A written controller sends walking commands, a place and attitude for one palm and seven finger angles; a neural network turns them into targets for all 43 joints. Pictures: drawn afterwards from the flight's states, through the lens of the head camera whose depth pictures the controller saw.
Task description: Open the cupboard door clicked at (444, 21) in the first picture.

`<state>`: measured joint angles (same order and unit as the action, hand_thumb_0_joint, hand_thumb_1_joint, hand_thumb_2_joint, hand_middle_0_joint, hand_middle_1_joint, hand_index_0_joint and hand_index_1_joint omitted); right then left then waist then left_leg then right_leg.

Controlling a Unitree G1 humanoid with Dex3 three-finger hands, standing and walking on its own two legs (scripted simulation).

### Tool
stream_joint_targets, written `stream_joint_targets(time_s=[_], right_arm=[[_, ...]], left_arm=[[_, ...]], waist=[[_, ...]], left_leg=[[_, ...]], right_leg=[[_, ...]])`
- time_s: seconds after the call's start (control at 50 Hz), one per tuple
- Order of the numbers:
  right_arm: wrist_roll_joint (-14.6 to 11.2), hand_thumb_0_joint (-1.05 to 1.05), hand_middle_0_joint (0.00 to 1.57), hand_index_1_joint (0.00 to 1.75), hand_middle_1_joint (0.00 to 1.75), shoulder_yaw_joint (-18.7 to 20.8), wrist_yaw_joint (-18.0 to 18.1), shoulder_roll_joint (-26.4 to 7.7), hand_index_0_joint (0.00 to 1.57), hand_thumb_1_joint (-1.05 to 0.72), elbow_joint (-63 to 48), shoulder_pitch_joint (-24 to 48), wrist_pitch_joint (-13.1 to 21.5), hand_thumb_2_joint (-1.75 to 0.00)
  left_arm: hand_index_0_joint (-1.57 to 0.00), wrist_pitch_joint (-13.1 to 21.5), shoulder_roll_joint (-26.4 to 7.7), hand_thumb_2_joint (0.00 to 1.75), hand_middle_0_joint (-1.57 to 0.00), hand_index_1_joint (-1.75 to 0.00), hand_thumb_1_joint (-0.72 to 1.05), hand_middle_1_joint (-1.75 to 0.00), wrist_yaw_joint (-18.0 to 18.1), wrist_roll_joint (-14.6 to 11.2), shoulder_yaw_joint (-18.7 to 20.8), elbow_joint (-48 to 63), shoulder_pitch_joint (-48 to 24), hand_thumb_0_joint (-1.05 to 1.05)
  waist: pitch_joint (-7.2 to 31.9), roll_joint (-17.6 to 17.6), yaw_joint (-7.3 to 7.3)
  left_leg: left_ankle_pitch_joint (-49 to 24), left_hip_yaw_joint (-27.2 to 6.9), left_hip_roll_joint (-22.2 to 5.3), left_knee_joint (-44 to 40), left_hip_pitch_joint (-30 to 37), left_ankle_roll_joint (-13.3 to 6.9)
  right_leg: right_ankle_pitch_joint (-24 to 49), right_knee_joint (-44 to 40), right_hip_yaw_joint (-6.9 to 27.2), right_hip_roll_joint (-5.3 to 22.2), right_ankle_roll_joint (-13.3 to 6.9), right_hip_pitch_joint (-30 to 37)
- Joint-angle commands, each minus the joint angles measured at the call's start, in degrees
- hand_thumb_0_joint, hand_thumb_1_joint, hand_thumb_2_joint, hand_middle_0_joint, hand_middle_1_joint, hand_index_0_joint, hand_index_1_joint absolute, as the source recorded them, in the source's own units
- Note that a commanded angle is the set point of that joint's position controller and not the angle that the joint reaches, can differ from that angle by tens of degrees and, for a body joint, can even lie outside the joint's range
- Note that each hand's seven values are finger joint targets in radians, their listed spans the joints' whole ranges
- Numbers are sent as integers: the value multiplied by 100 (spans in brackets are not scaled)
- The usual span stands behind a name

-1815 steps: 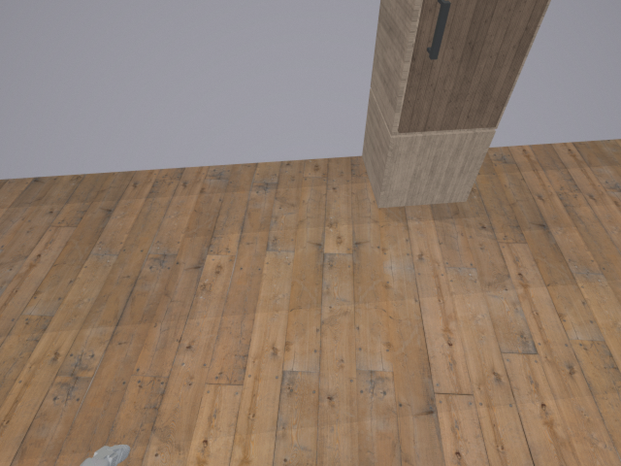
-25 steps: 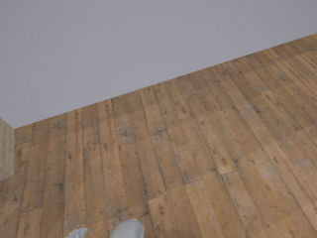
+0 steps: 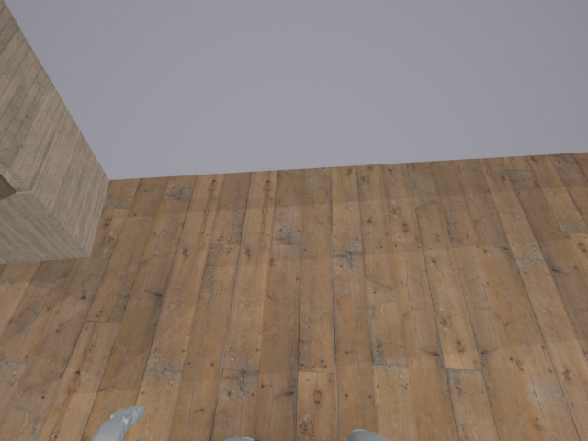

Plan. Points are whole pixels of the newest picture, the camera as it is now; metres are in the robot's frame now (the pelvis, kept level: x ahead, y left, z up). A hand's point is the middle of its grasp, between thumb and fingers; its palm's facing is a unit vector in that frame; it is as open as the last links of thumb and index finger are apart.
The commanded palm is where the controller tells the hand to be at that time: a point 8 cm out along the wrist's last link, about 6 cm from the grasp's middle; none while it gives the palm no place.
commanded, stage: turn to face it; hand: left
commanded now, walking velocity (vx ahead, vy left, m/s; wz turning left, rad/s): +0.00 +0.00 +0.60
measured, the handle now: out of the picture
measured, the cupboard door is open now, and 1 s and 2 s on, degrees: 42 42 42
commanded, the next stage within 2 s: take the last steps up to it in 1.24 s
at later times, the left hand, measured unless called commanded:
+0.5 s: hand out of the picture -0.02 +0.21 -0.19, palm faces +0.35 -0.90 -0.24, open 7.4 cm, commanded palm none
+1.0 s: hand out of the picture -0.02 +0.17 -0.16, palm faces +0.58 -0.77 -0.25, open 7.4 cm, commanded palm none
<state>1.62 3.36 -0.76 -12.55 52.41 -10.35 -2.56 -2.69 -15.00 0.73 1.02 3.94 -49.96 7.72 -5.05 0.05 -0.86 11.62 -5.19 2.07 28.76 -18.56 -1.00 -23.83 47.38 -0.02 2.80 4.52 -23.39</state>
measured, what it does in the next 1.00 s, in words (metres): steps on the spot, turning left: right foot, then left foot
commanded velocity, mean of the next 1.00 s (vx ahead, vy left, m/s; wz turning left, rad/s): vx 0.00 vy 0.00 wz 0.56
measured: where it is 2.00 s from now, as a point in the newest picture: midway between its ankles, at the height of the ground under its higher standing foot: outside the picture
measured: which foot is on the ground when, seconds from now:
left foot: down 0.00-0.08, up 0.10-0.40, down 0.42-0.82, up 0.84-1.00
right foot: up 0.00-0.06, down 0.08-0.42, up 0.44-0.80, down 0.82-1.00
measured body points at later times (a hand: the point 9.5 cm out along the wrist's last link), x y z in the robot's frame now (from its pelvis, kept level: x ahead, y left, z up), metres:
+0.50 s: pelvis +0.00 -0.01 -0.02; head +0.04 +0.04 +0.43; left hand -0.04 +0.26 -0.17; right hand +0.21 -0.21 -0.13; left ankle -0.01 +0.09 -0.74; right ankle +0.00 -0.15 -0.69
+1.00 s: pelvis +0.03 -0.04 +0.00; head +0.07 -0.02 +0.45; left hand -0.05 +0.21 -0.14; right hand +0.24 -0.20 -0.15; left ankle -0.04 +0.06 -0.68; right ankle +0.08 -0.15 -0.74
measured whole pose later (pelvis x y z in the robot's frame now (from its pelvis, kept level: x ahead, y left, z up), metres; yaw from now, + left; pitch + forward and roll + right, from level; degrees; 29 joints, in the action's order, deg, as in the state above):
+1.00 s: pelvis +0.03 -0.04 +0.00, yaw +38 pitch +0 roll +1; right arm 1.0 4.7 -1.9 -14.0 54.1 -8.8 -4.8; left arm -0.3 -10.7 1.4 1.5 1.8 -50.1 11.3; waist -6.4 0.1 -1.3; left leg 26.1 1.1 0.6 57.2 -27.5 3.4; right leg -17.8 29.5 -6.3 5.3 0.8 -11.2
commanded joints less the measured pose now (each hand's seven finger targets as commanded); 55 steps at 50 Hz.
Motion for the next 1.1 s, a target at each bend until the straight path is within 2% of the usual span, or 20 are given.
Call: stream_joint_targets(time_s=[0.0, 0.02, 0.04, 0.06, 0.1, 0.16, 0.28, 0.36, 0.38, 0.4, 0.42, 0.54, 0.68, 0.74, 0.76, 0.8, 0.84, 0.9, 1.0, 1.08], right_arm=[[-38, 0, 20, 30, 30, 376, 100, -1224, 20, -90, -497, 210, 61, -90], [-77, 0, 20, 30, 30, 359, 83, -1081, 20, -90, -552, 283, 52, -90], [-132, 0, 20, 30, 30, 318, 42, -724, 20, -90, -627, 217, 60, -90], [-95, 0, 20, 30, 30, 290, 11, -663, 20, -90, -740, 308, 83, -90], [-41, 0, 20, 30, 30, 333, -8, -770, 20, -90, -546, 295, -18, -90], [-72, 0, 20, 30, 30, 239, -87, -561, 20, -90, -434, 301, -73, -90], [-119, 0, 20, 30, 30, 115, -133, -367, 20, -90, -533, 765, -8, -90], [-89, 0, 20, 30, 30, 159, -96, -624, 20, -90, -446, 237, 61, -90], [-62, 0, 20, 30, 30, 261, -85, -998, 20, -90, -390, -102, 106, -90], [-16, 0, 20, 30, 30, 442, -33, -1703, 20, -90, -342, -645, 138, -90], [-37, 0, 20, 30, 30, 437, 0, -1799, 20, -90, -202, -952, 93, -90], [-21, 0, 20, 30, 30, 268, 152, -1252, 20, -90, -491, 137, 169, -90], [3, 0, 20, 30, 30, 344, 101, -1302, 20, -90, -474, 123, 90, -90], [-41, 0, 20, 30, 30, 361, 92, -1221, 20, -90, -528, 305, 58, -90], [-83, 0, 20, 30, 30, 343, 71, -1069, 20, -90, -568, 365, 52, -90], [-97, 0, 20, 30, 30, 279, -3, -651, 20, -90, -762, 426, 75, -90], [-46, 0, 20, 30, 30, 316, -16, -751, 20, -90, -556, 411, -5, -90], [-79, 0, 20, 30, 30, 213, -85, -518, 20, -90, -425, 382, -56, -90], [-123, 0, 20, 30, 30, 79, -93, -303, 20, -90, -436, 713, 14, -90], [-94, 0, 20, 30, 30, 94, -43, -549, 20, -90, -227, 130, 116, -90]], left_arm=[[-20, 183, -435, 90, -20, -30, 90, -30, 33, -47, 106, 376, 507, 0], [-20, 230, -607, 90, -20, -30, 90, -30, 65, -38, 162, 332, 753, 0], [-20, 289, -1054, 90, -20, -30, 90, -30, 114, 46, 264, 325, 917, 0], [-20, 271, -1315, 90, -20, -30, 90, -30, 116, 85, 250, 395, 768, 0], [-20, 293, -876, 90, -20, -30, 90, -30, 158, 18, 163, 489, 305, 0], [-20, 331, -633, 90, -20, -30, 90, -30, 132, 14, 71, 497, 199, 0], [-20, 320, -955, 90, -20, -30, 90, -30, 111, 75, 189, 199, 802, 0], [-20, 277, -1026, 90, -20, -30, 90, -30, 54, -4, 238, 222, 681, 0], [-20, 256, -844, 90, -20, -30, 90, -30, 28, -27, 215, 303, 627, 0], [-20, 235, -404, 90, -20, -30, 90, -30, -15, -70, 98, 580, 470, 0], [-20, 151, -516, 90, -20, -30, 90, -30, 48, 8, 73, 705, 132, 0], [-20, 81, -416, 90, -20, -30, 90, -30, -38, 16, 124, 314, 231, 0], [-20, 120, -386, 90, -20, -30, 90, -30, -7, -3, 79, 448, 157, 0], [-20, 194, -440, 90, -20, -30, 90, -30, 27, -34, 112, 377, 588, 0], [-20, 243, -626, 90, -20, -30, 90, -30, 63, -25, 160, 335, 809, 0], [-20, 288, -1295, 90, -20, -30, 90, -30, 111, 100, 257, 403, 820, 0], [-20, 333, -875, 90, -20, -30, 90, -30, 142, 24, 154, 438, 452, 0], [-20, 341, -633, 90, -20, -30, 90, -30, 135, 33, 79, 468, 265, 0], [-20, 341, -938, 90, -20, -30, 90, -30, 116, 75, 169, 152, 852, 0], [-20, 293, -872, 90, -20, -30, 90, -30, 63, -6, 168, 31, 747, 0]], waist=[[866, 865, 175], [913, 516, 316], [966, -893, 398], [726, -1714, 405], [542, -1446, 127], [502, -1230, 30], [638, -1274, 352], [841, -988, -10], [1134, -119, -208], [1342, 1735, -510], [1403, 1167, -600], [795, 702, -23], [778, 806, -49], [944, 859, 165], [973, 432, 308], [720, -1624, 409], [530, -1407, 133], [496, -1251, 43], [612, -1153, 340], [813, -803, -6]], left_leg=[[-858, -1549, -1063, -469, -62, -585], [-348, -1421, -799, -131, -590, -350], [910, -617, -129, 964, -1616, 69], [2276, 246, 276, 2485, -1800, 320], [1840, 108, -194, 3934, -1693, 338], [1369, 498, -347, 3683, -1483, 500], [1493, 1062, -218, 1615, -756, 436], [247, 1155, -115, -5, 634, 258], [-890, 346, -756, -392, 1636, -26], [-3298, -1865, -2429, -530, 2415, -979], [-2804, -1931, -2732, -600, 2112, -1356], [-934, -1010, -1503, -969, 819, -784], [-471, -1528, -1311, -892, 423, -788], [-807, -1533, -1027, -452, 13, -578], [-388, -1403, -772, -80, -512, -352], [2187, 248, 309, 2392, -1744, 302], [1826, 67, -140, 3897, -1709, 318], [1420, 469, -293, 3516, -1384, 445], [1488, 961, -167, 1685, -695, 398], [-118, 896, -197, -327, 962, 213]], right_leg=[[606, -1598, -167, -274, -114, 1269], [869, -2449, 60, -10, -194, 1997], [466, -3248, 1396, 1279, -598, 2698], [884, -3490, 2205, 2496, -1239, 2077], [1966, -3078, 1452, 2024, -1344, 1545], [3465, -2706, 124, 1540, -1130, 1718], [4369, -2229, -209, 1715, -1060, 2227], [3849, -1283, -702, 1606, -610, 1550], [2865, -299, -950, 1336, -302, 671], [-1056, 1105, -1066, 490, 119, -908], [-1587, 1745, -343, 440, -14, -1016], [-41, 1453, 18, 286, 15, -715], [-68, -267, -115, -115, -53, 161], [615, -1610, -188, -265, -124, 1229], [895, -2430, 57, 2, -195, 1955], [876, -3443, 2193, 2428, -1260, 2060], [2267, -3012, 1501, 1982, -1356, 1590], [3520, -2677, 193, 1504, -1131, 1668], [4306, -2295, -19, 1639, -1111, 2082], [3412, -1343, -406, 1369, -558, 1272]])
